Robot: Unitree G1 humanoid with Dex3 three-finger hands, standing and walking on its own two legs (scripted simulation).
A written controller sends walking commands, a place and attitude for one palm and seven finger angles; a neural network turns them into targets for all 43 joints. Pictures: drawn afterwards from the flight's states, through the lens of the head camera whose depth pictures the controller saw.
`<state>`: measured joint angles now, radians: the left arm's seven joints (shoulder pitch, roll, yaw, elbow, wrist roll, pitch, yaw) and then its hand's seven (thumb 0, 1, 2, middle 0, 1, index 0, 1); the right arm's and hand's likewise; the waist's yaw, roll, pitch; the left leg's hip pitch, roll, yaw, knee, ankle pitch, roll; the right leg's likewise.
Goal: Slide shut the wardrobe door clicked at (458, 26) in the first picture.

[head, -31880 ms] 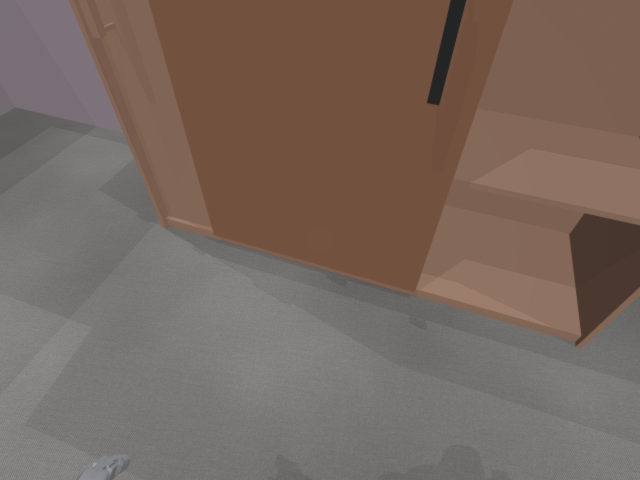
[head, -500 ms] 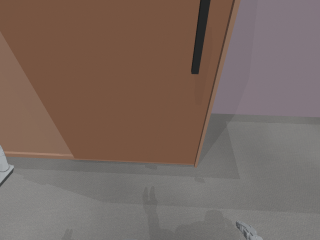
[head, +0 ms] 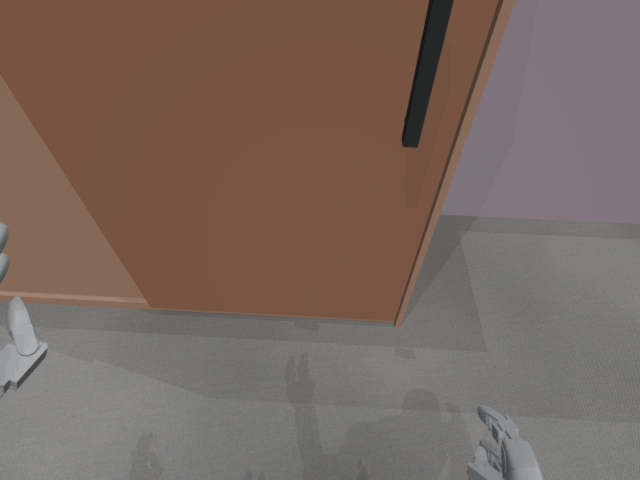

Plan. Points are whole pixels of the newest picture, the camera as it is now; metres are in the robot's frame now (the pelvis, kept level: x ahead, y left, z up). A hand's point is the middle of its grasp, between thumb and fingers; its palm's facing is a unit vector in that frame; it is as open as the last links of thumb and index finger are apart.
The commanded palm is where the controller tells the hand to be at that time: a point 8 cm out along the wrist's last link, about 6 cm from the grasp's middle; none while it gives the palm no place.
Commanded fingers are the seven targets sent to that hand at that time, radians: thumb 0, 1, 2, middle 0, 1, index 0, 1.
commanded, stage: stop stepping back and stand still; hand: left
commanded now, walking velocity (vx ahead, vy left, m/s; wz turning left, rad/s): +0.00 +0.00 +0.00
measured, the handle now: (425, 55) +0.69 -0.11 +0.20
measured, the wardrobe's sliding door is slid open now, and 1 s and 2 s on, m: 0.00 0.00 0.00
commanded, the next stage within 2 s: let the arm hang, fingers relaxed in 0.16 s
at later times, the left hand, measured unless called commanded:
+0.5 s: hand out of the picture +0.10 +0.21 -0.14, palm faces -0.02 -0.97 -0.26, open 7.4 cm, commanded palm none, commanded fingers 0.00 0.90 0.90 -0.20 -0.30 -0.20 -0.30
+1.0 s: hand out of the picture -0.01 +0.24 -0.16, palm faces +0.00 -0.96 -0.30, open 7.4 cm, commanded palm none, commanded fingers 0.00 0.90 0.90 -0.20 -0.30 -0.20 -0.30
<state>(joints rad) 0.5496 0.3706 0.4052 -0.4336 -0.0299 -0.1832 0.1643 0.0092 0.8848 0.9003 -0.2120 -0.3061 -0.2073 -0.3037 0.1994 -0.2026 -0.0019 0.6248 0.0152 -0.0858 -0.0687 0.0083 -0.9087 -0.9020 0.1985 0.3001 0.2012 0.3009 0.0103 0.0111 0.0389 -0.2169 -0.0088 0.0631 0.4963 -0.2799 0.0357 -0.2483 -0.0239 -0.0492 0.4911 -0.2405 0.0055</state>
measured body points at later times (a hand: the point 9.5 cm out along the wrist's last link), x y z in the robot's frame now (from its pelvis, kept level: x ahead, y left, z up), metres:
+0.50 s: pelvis -0.02 +0.02 -0.01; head -0.01 +0.01 +0.44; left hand +0.10 +0.26 -0.12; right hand +0.10 -0.25 -0.13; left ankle -0.01 +0.09 -0.74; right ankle +0.01 -0.12 -0.74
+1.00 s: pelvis -0.02 +0.02 +0.01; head +0.00 +0.00 +0.45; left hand -0.01 +0.28 -0.14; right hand +0.00 -0.21 -0.16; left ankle -0.01 +0.09 -0.74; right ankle +0.01 -0.12 -0.74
